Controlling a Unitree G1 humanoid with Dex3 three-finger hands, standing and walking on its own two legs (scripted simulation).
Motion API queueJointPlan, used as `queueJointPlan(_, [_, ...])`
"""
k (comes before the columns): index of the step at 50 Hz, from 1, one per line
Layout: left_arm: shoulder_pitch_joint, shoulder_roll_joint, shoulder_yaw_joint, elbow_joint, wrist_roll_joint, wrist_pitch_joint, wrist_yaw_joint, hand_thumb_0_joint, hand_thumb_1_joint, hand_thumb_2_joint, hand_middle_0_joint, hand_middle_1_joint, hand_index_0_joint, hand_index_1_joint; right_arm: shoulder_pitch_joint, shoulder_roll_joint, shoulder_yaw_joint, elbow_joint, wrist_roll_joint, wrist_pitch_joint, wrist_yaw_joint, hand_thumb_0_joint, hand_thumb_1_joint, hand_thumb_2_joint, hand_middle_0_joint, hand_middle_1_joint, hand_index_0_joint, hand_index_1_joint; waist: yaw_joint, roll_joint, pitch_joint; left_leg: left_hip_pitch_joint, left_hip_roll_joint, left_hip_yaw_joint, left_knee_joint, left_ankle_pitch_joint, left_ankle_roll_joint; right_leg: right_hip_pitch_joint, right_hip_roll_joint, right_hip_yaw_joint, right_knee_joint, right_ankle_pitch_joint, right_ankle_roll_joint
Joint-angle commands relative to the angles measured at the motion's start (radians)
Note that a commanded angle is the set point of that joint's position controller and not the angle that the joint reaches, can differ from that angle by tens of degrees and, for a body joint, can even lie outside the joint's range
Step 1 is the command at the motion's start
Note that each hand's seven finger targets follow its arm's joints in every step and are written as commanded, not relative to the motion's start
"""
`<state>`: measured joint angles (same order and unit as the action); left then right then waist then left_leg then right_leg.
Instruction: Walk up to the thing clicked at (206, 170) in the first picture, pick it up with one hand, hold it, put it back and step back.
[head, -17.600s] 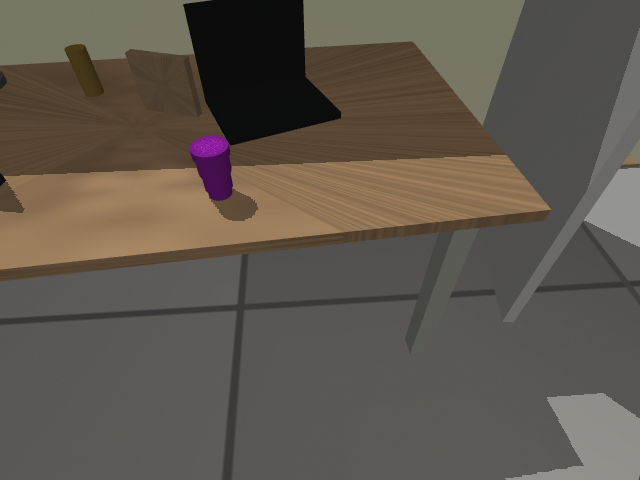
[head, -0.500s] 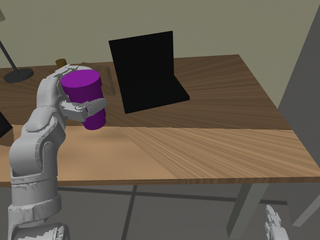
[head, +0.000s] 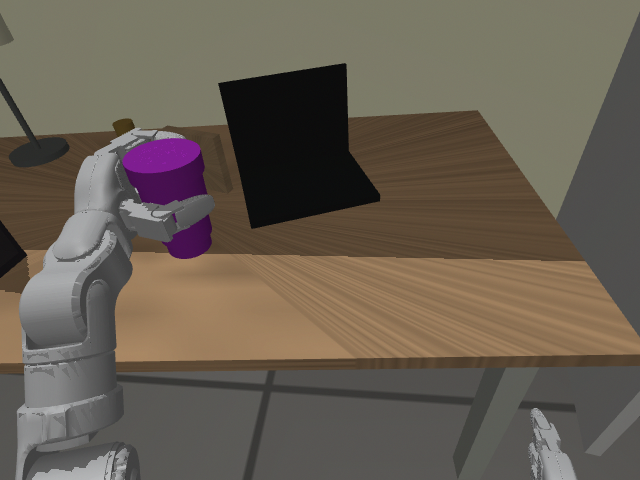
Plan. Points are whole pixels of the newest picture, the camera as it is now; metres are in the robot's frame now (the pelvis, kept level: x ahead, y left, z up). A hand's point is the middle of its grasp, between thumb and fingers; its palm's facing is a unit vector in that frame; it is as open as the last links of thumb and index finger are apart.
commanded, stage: hold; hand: left
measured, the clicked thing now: (177, 203) +0.34 +0.17 +0.25
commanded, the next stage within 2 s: crouch in 0.16 s
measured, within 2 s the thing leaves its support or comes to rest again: neither
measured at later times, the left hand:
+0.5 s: hand (181, 194) +0.36 +0.17 +0.25, palm faces +0.17 -0.99 +0.00, open 10.4 cm
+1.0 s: hand (189, 218) +0.42 +0.20 +0.17, palm faces +0.23 -0.97 -0.01, open 10.4 cm
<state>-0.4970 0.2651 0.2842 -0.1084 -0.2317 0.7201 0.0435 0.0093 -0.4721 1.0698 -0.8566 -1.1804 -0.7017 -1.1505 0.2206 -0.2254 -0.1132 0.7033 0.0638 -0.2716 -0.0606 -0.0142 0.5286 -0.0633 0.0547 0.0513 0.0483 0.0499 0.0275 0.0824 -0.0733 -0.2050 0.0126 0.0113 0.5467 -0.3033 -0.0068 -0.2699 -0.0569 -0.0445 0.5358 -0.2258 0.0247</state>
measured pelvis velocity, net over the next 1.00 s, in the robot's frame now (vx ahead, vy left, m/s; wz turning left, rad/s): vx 0.00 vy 0.00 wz -0.02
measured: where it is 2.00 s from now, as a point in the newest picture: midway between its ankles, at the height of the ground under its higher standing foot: outside the picture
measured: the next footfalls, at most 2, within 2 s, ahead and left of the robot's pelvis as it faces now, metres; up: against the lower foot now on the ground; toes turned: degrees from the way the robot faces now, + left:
none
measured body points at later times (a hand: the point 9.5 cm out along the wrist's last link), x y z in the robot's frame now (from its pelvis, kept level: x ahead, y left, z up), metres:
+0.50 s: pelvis +0.00 +0.00 +0.00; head -0.04 -0.03 +0.45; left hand +0.35 +0.22 +0.25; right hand +0.17 -0.26 -0.08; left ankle +0.00 +0.12 -0.73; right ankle +0.04 -0.14 -0.73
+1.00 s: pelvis +0.00 +0.00 +0.00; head +0.00 -0.01 +0.45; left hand +0.41 +0.25 +0.18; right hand +0.15 -0.28 -0.07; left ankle +0.00 +0.12 -0.73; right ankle +0.04 -0.14 -0.73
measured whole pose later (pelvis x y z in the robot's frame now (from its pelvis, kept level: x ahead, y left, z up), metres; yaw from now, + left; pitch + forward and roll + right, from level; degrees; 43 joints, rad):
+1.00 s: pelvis +0.00 +0.00 +0.00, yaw -1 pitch +2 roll +0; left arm -0.60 0.34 0.30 0.54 -0.16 0.20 0.02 0.01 -0.48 1.07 -0.86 -1.17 -0.71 -1.14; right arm 0.21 -0.23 -0.09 0.69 0.04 -0.31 -0.08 -0.01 0.54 -0.06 0.06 0.05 0.05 0.05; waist -0.04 0.02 -0.05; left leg -0.29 0.03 0.02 0.56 -0.30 -0.01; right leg -0.36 -0.04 -0.03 0.53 -0.21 0.02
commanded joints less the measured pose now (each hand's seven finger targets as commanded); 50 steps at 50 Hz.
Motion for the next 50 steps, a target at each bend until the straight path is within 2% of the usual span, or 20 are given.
queueJointPlan(1, [-0.468, 0.187, 0.049, -0.199, -0.012, -0.078, -0.011, 0.000, 0.162, 1.320, -1.315, -1.492, -1.351, -1.484, -0.128, -0.103, -0.014, -0.173, 0.000, -0.060, 0.000, 0.000, 0.541, -0.055, 0.049, 0.050, 0.049, 0.050, -0.001, -0.071, -0.196, 0.023, -0.029, 0.003, -0.087, 0.167, 0.015, 0.077, 0.042, -0.038, -0.091, 0.097, -0.020])
queueJointPlan(8, [-0.508, 0.228, 0.092, -0.204, -0.011, -0.088, 0.004, 0.000, 0.176, 1.330, -1.316, -1.498, -1.350, -1.491, -0.123, -0.118, -0.038, -0.175, 0.000, -0.056, 0.003, 0.000, 0.538, -0.056, 0.048, 0.050, 0.049, 0.050, -0.001, -0.089, -0.213, 0.027, -0.031, 0.007, -0.079, 0.190, 0.017, 0.087, 0.041, -0.032, -0.085, 0.119, -0.017])
queueJointPlan(10, [-0.518, 0.214, 0.070, -0.231, -0.004, -0.097, 0.004, 0.000, 0.169, 1.326, -1.313, -1.495, -1.347, -1.489, -0.121, -0.104, -0.026, -0.187, 0.000, -0.056, 0.007, 0.000, 0.537, -0.056, 0.048, 0.050, 0.049, 0.050, 0.002, -0.060, -0.225, 0.026, -0.032, 0.008, -0.083, 0.186, 0.013, 0.090, 0.039, -0.034, -0.085, 0.113, -0.023])
queueJointPlan(12, [-0.510, 0.223, 0.091, -0.228, -0.010, -0.100, 0.011, 0.000, 0.166, 1.319, -1.314, -1.496, -1.351, -1.486, -0.134, -0.112, -0.030, -0.202, 0.000, -0.059, 0.007, 0.000, 0.538, -0.056, 0.049, 0.050, 0.049, 0.050, 0.010, -0.089, -0.225, 0.027, -0.028, 0.003, -0.076, 0.199, 0.015, 0.105, 0.042, -0.037, -0.082, 0.122, -0.018])
queueJointPlan(13, [-0.513, 0.207, 0.075, -0.230, -0.011, -0.099, 0.011, 0.000, 0.092, 1.339, -1.337, -1.526, -1.362, -1.529, -0.129, -0.109, -0.029, -0.188, 0.000, -0.059, 0.010, 0.000, 0.510, -0.069, 0.049, 0.051, 0.049, 0.051, 0.004, -0.072, -0.216, 0.027, -0.027, 0.004, -0.079, 0.198, 0.013, 0.095, 0.043, -0.036, -0.079, 0.122, -0.020])
queueJointPlan(14, [-0.513, 0.188, 0.050, -0.234, -0.005, -0.097, 0.008, 0.000, 0.090, 1.271, -1.321, -1.469, -1.347, -1.465, -0.133, -0.110, -0.032, -0.175, 0.000, -0.055, 0.010, 0.000, 0.536, -0.054, 0.050, 0.050, 0.050, 0.050, -0.004, -0.038, -0.225, 0.040, -0.027, 0.005, -0.079, 0.215, 0.009, 0.087, 0.042, -0.032, -0.072, 0.135, -0.025])
queueJointPlan(16, [-0.497, 0.192, 0.059, -0.224, -0.008, -0.097, 0.008, 0.000, 0.150, 1.278, -1.343, -1.467, -1.368, -1.463, -0.138, -0.095, -0.015, -0.173, 0.001, -0.057, 0.013, 0.000, 0.558, -0.047, 0.050, 0.050, 0.050, 0.050, 0.012, -0.045, -0.192, 0.016, -0.025, 0.001, -0.086, 0.182, 0.009, 0.079, 0.043, -0.037, -0.080, 0.106, -0.023])
queueJointPlan(23, [-0.504, 0.178, 0.042, -0.056, 0.003, -0.119, 0.011, 0.000, 0.099, 1.271, -1.362, -1.481, -1.387, -1.477, -0.145, -0.119, -0.026, -0.131, -0.010, -0.066, 0.001, 0.000, 0.556, -0.046, 0.050, 0.050, 0.050, 0.050, -0.014, -0.122, -0.161, -0.015, -0.031, 0.007, -0.094, 0.116, 0.021, 0.057, 0.038, -0.028, -0.098, 0.061, -0.016])
queueJointPlan(27, [-0.521, 0.211, 0.053, 0.051, 0.021, -0.195, 0.006, 0.000, 0.138, 1.260, -1.337, -1.460, -1.365, -1.454, -0.119, -0.120, -0.023, -0.112, -0.017, -0.078, -0.009, 0.000, 0.558, -0.047, 0.050, 0.050, 0.050, 0.050, -0.026, -0.144, -0.151, -0.031, -0.032, 0.007, -0.091, 0.106, 0.023, 0.041, 0.037, -0.024, -0.099, 0.060, -0.011])
queueJointPlan(29, [-0.561, 0.212, 0.037, 0.057, 0.034, -0.253, 0.007, 0.000, 0.172, 1.259, -1.336, -1.457, -1.364, -1.449, -0.141, -0.116, -0.015, -0.136, -0.020, -0.089, -0.011, 0.000, 0.559, -0.046, 0.050, 0.050, 0.050, 0.050, -0.024, -0.125, -0.187, -0.032, -0.034, 0.007, -0.094, 0.098, 0.022, 0.052, 0.034, -0.021, -0.090, 0.053, -0.013])
queueJointPlan(32, [-0.604, 0.286, 0.086, 0.089, 0.039, -0.338, 0.000, 0.000, 0.207, 1.269, -1.331, -1.457, -1.361, -1.448, -0.117, -0.115, -0.010, -0.132, -0.023, -0.094, -0.016, 0.000, 0.560, -0.046, 0.050, 0.050, 0.050, 0.050, -0.027, -0.096, -0.255, -0.022, -0.034, 0.007, -0.076, 0.136, 0.022, 0.078, 0.032, -0.012, -0.076, 0.093, -0.012])
queueJointPlan(35, [-0.630, 0.272, 0.062, 0.143, 0.053, -0.410, 0.003, 0.000, 0.222, 1.285, -1.319, -1.458, -1.347, -1.450, -0.142, -0.125, -0.014, -0.149, -0.026, -0.103, -0.024, 0.000, 0.555, -0.048, 0.050, 0.050, 0.050, 0.050, -0.044, -0.069, -0.290, -0.010, -0.032, 0.006, -0.072, 0.141, 0.018, 0.071, 0.033, -0.007, -0.069, 0.107, -0.015])
queueJointPlan(38, [-0.663, 0.324, 0.087, 0.159, 0.059, -0.480, 0.002, 0.000, 0.173, 1.282, -1.322, -1.470, -1.354, -1.460, -0.157, -0.131, -0.014, -0.163, -0.026, -0.106, -0.030, 0.000, 0.550, -0.049, 0.050, 0.050, 0.050, 0.050, -0.039, -0.036, -0.329, -0.002, -0.025, 0.000, -0.068, 0.167, 0.014, 0.092, 0.036, -0.008, -0.060, 0.129, -0.019])
queueJointPlan(43, [-0.624, 0.297, 0.056, 0.332, 0.060, -0.563, -0.017, 0.000, 0.153, 1.318, -1.350, -1.502, -1.379, -1.496, -0.143, -0.133, -0.016, -0.171, -0.027, -0.101, -0.035, 0.000, 0.544, -0.051, 0.050, 0.050, 0.050, 0.050, -0.060, -0.039, -0.281, -0.023, -0.017, 0.003, -0.068, 0.181, 0.011, 0.068, 0.045, -0.008, -0.064, 0.145, -0.022])
queueJointPlan(44, [-0.612, 0.308, 0.073, 0.335, 0.056, -0.580, -0.019, 0.000, 0.146, 1.304, -1.353, -1.497, -1.384, -1.490, -0.123, -0.115, 0.000, -0.152, -0.030, -0.099, -0.032, 0.000, 0.545, -0.050, 0.050, 0.050, 0.050, 0.050, -0.052, -0.028, -0.274, -0.022, -0.016, 0.003, -0.068, 0.196, 0.008, 0.065, 0.047, -0.010, -0.060, 0.154, -0.023])
queueJointPlan(45, [-0.619, 0.300, 0.054, 0.368, 0.062, -0.594, -0.026, 0.000, 0.155, 1.294, -1.351, -1.488, -1.382, -1.480, -0.113, -0.107, 0.005, -0.162, -0.029, -0.096, -0.030, 0.000, 0.547, -0.049, 0.050, 0.050, 0.050, 0.050, -0.062, -0.020, -0.292, -0.019, -0.016, 0.006, -0.065, 0.211, 0.009, 0.067, 0.045, -0.006, -0.062, 0.171, -0.024])
queueJointPlan(46, [-0.645, 0.333, 0.072, 0.338, 0.061, -0.608, -0.024, 0.000, 0.171, 1.306, -1.361, -1.495, -1.390, -1.489, -0.113, -0.131, -0.017, -0.174, -0.029, -0.093, -0.034, 0.000, 0.545, -0.050, 0.050, 0.050, 0.050, 0.050, -0.064, -0.021, -0.300, -0.015, -0.020, 0.009, -0.065, 0.203, 0.013, 0.069, 0.043, -0.003, -0.065, 0.172, -0.021])
queueJointPlan(48, [-0.591, 0.305, 0.057, 0.442, 0.059, -0.621, -0.033, 0.000, 0.182, 1.321, -1.367, -1.511, -1.399, -1.503, -0.075, -0.135, -0.014, -0.145, -0.030, -0.085, -0.030, 0.000, 0.548, -0.049, 0.050, 0.050, 0.050, 0.050, -0.077, -0.028, -0.268, -0.019, -0.014, 0.010, -0.064, 0.218, 0.011, 0.050, 0.049, -0.006, -0.065, 0.184, -0.024])
queueJointPlan(49, [-0.606, 0.306, 0.061, 0.422, 0.057, -0.637, -0.036, 0.000, 0.155, 1.315, -1.357, -1.502, -1.388, -1.495, -0.098, -0.131, -0.012, -0.176, -0.030, -0.085, -0.026, 0.000, 0.552, -0.049, 0.050, 0.050, 0.050, 0.050, -0.071, -0.037, -0.260, -0.024, -0.012, 0.007, -0.072, 0.203, 0.011, 0.045, 0.052, -0.008, -0.067, 0.169, -0.024])
queueJointPlan(50, [-0.580, 0.307, 0.060, 0.498, 0.058, -0.646, -0.039, 0.000, 0.118, 1.286, -1.345, -1.485, -1.378, -1.476, -0.096, -0.155, -0.030, -0.169, -0.030, -0.082, -0.029, 0.000, 0.549, -0.048, 0.050, 0.050, 0.050, 0.050, -0.078, -0.064, -0.251, -0.030, -0.009, 0.008, -0.066, 0.218, 0.013, 0.045, 0.053, -0.009, -0.067, 0.181, -0.024])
